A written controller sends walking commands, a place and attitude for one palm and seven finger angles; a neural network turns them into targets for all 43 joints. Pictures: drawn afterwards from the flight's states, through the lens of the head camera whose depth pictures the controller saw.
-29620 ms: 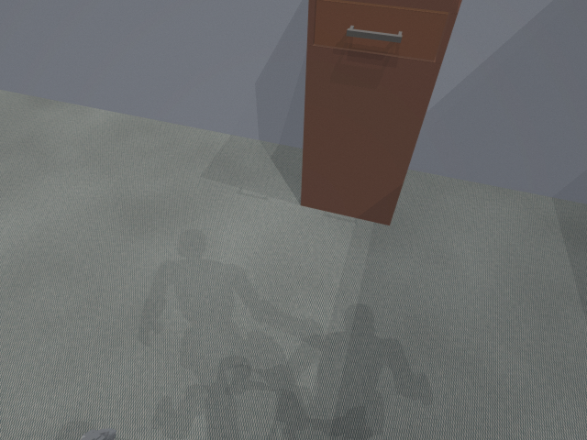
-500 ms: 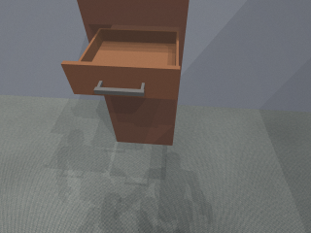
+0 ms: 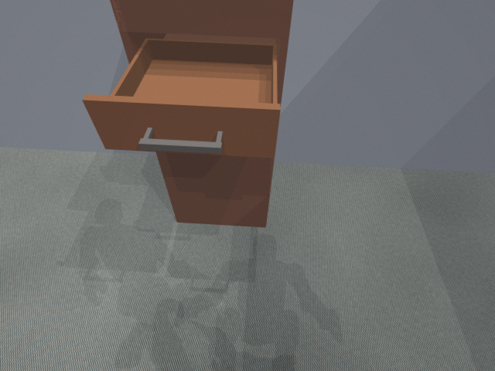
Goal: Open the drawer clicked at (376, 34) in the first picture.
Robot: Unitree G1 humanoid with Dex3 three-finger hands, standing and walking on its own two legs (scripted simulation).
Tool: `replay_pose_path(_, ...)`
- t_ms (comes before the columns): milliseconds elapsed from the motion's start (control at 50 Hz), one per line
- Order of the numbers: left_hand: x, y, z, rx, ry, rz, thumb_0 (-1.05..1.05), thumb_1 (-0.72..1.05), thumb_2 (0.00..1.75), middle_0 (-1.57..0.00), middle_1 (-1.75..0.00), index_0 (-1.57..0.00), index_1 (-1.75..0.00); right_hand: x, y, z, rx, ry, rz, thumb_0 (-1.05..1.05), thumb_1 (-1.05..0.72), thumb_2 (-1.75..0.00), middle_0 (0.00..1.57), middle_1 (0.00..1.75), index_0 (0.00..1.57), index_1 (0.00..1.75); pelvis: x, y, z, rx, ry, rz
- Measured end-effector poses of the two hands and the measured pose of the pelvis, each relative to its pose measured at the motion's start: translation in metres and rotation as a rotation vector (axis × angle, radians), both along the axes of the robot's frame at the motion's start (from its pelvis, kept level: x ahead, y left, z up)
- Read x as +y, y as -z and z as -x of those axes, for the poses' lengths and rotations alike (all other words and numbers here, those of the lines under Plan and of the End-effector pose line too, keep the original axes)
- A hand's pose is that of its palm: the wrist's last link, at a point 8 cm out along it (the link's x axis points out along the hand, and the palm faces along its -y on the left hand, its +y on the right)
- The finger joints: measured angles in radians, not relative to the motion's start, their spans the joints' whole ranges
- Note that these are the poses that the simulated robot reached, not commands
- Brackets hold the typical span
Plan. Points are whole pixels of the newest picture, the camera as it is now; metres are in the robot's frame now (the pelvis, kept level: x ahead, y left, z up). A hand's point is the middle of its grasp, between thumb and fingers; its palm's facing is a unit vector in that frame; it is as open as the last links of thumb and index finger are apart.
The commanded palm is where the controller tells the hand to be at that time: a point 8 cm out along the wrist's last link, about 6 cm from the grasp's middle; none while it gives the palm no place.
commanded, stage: look to check the result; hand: left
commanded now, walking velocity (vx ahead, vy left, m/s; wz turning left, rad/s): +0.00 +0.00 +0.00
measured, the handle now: (182, 140) +0.53 +0.16 +0.06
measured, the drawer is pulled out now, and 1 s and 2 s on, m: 0.30 0.30 0.30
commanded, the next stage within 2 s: stand and wait in 0.40 s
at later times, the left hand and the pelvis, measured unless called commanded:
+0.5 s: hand out of the picture +0.09 +0.25 -0.16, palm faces -0.02 -0.95 -0.33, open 7.4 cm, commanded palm none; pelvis +0.02 +0.00 +0.00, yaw +0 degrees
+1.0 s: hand out of the picture +0.11 +0.25 -0.16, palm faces -0.04 -0.94 -0.34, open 7.4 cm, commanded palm none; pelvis +0.03 +0.00 +0.00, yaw +0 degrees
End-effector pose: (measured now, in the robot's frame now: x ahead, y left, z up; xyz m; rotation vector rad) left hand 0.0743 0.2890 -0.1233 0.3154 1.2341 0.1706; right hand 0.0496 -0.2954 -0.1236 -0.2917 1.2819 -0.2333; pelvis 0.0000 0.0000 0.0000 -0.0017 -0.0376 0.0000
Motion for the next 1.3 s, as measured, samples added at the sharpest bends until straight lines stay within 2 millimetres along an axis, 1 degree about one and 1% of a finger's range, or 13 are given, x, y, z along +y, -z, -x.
replay_pose_path(120,0.004,0.002,0.012,0.043,-0.018,-0.008,0.0,0.91,0.9,-0.2,-0.3,-0.2,-0.3,0.001,0.0,-0.006,0.008,-0.007,-0.002,0.01,-0.9,-0.9,0.2,0.3,0.21,0.3,0.0,0.0,-0.004,0.002,-0.001,0.001)
replay_pose_path(220,0.005,0.002,0.014,0.053,-0.028,-0.01,0.01,0.91,0.9,-0.2,-0.3,-0.2,-0.3,0.005,0.0,-0.018,-0.005,-0.018,-0.008,0.01,-0.9,-0.9,0.2,0.3,0.21,0.3,0.0,0.0,-0.007,0.003,-0.003,0.001)
replay_pose_path(400,0.003,0.002,0.002,0.03,-0.028,-0.003,0.0,0.91,0.9,-0.2,-0.3,-0.2,-0.3,0.009,-0.001,-0.039,-0.042,-0.036,-0.012,0.01,-0.9,-0.9,0.2,0.3,0.21,0.3,0.0,0.0,-0.012,0.006,-0.006,0.0)
replay_pose_path(520,0.002,0.002,-0.01,0.006,-0.022,0.002,0.0,0.91,0.9,-0.2,-0.3,-0.2,-0.3,0.009,-0.003,-0.047,-0.057,-0.039,-0.009,0.01,-0.9,-0.9,0.21,0.3,0.21,0.3,0.001,0.0,-0.016,0.007,-0.006,-0.001)
replay_pose_path(620,0.001,0.001,-0.018,-0.005,-0.017,0.003,0.0,0.91,0.9,-0.2,-0.3,-0.2,-0.3,0.008,-0.003,-0.048,-0.057,-0.036,-0.006,0.01,-0.9,-0.9,0.21,0.3,0.21,0.3,0.001,0.0,-0.019,0.008,-0.005,-0.002)
replay_pose_path(760,0.001,0.001,-0.024,-0.004,-0.011,-0.001,0.0,0.91,0.9,-0.2,-0.3,-0.2,-0.3,0.006,-0.002,-0.045,-0.039,-0.026,-0.004,0.01,-0.9,-0.9,0.2,0.3,0.21,0.3,0.0,0.0,-0.023,0.011,-0.003,-0.003)
replay_pose_path(1000,0.001,-0.001,-0.027,0.005,-0.008,-0.01,0.0,0.91,0.9,-0.2,-0.3,-0.2,-0.3,0.002,0.0,-0.04,-0.017,-0.013,-0.004,0.01,-0.9,-0.9,0.2,0.3,0.21,0.3,-0.002,-0.001,-0.027,0.013,0.0,-0.004)
replay_pose_path(1300,-0.005,-0.001,-0.031,0.002,-0.005,-0.009,0.0,0.91,0.9,-0.2,-0.3,-0.2,-0.3,-0.002,0.0,-0.047,-0.032,-0.013,-0.007,0.01,-0.9,-0.9,0.21,0.3,0.21,0.3,-0.007,-0.001,-0.03,0.014,0.006,-0.005)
